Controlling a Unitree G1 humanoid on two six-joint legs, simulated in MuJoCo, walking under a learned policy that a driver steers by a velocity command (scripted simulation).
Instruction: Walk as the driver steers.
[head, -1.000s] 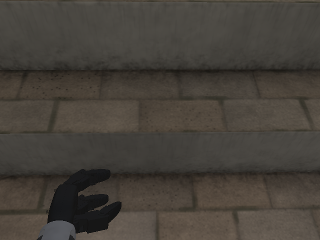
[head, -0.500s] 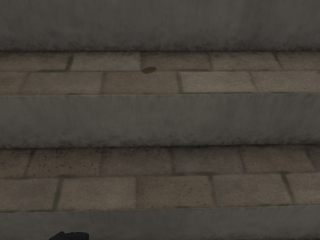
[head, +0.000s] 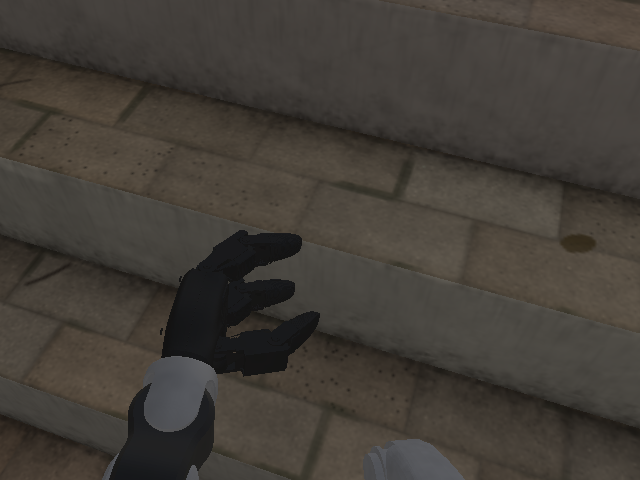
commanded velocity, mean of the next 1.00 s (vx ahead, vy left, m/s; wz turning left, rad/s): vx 1.00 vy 0.00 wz -0.78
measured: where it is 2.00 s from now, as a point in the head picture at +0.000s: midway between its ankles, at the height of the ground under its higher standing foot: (264, 189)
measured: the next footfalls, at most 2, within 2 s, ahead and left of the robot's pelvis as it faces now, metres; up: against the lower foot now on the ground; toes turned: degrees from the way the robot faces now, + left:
right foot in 0.06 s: +0.15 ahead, -0.05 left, +0.22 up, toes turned +0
left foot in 0.34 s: +0.29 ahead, +0.15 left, +0.46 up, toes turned -7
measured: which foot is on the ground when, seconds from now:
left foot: down 0.00-0.06, up 0.08-0.32, down 0.34-0.42, up 0.44-0.50, down 0.52-0.80, up 0.82-1.00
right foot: up 0.00-0.04, down 0.06-0.50, up 0.52-0.86, down 0.88-1.00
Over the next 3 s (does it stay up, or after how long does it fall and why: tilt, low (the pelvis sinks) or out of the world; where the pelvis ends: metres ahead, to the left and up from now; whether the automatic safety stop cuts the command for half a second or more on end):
falls after 2.92 s (tilt)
